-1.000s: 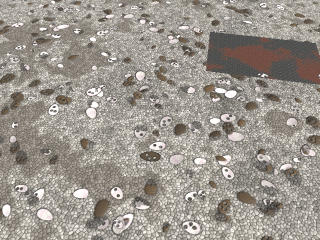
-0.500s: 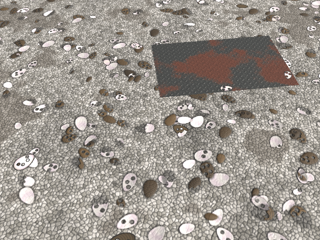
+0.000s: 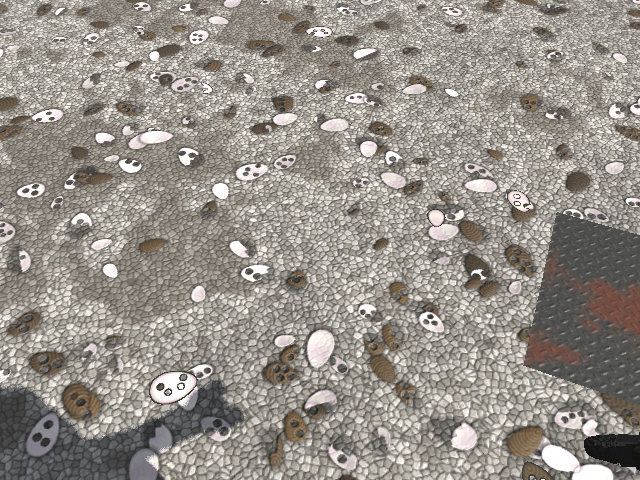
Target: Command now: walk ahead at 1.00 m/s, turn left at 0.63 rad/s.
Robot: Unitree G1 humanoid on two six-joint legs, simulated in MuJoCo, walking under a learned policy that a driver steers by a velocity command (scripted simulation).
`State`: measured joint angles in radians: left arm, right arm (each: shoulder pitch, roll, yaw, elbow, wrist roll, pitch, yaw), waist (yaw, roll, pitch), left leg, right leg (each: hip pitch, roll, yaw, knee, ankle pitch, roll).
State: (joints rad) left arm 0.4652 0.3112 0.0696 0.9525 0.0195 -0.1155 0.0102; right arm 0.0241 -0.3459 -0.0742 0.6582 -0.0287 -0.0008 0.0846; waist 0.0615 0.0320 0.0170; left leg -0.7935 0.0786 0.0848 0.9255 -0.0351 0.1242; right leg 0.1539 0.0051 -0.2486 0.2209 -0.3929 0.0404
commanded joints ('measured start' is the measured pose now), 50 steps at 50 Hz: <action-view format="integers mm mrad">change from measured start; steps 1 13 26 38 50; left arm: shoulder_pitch -92 -72 -94 -86 -97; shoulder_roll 91 11 93 149 -23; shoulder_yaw -6 -25 -8 34 -11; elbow -83 -105 -161 -154 -151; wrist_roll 0 -9 -15 -18 21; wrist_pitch -28 85 99 30 39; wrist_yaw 3 -39 -74 -10 6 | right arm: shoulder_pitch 3 290 278 15 448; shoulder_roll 42 -11 -142 1 -138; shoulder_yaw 40 10 -8 83 24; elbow -44 147 166 -91 25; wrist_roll -10 -6 3 -44 38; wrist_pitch -11 -108 -91 -56 -138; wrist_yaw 14 -78 -144 -73 -106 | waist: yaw -98 -35 150 -79 -216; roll -72 -30 99 54 62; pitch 90 33 -89 104 -351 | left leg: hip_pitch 351 632 870 194 1121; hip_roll -95 161 135 45 142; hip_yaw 71 -259 189 -102 -282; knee -162 -764 -382 128 -327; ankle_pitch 72 -173 1250 -208 782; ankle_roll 44 20 -131 -203 -20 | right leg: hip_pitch -265 -736 -381 -547 -422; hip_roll -225 -147 94 -6 86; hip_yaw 8 339 42 658 492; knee -84 1103 524 -83 991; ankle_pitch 1096 176 383 303 127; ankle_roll -100 -121 -238 -384 -60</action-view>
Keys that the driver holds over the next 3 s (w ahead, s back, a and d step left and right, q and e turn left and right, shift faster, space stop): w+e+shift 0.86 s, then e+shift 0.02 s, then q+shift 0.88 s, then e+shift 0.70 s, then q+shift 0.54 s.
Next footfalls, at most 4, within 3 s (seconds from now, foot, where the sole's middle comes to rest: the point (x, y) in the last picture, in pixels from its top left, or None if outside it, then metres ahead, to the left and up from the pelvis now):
0.10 left None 0.30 0.08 -0.76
0.56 right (381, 368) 0.73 -0.06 -0.76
0.98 left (404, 217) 1.19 -0.13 -0.76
1.40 right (494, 214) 1.22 -0.37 -0.76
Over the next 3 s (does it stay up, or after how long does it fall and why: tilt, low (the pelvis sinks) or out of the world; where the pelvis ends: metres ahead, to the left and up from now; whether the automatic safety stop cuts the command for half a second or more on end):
stays up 1.20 -0.21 0.00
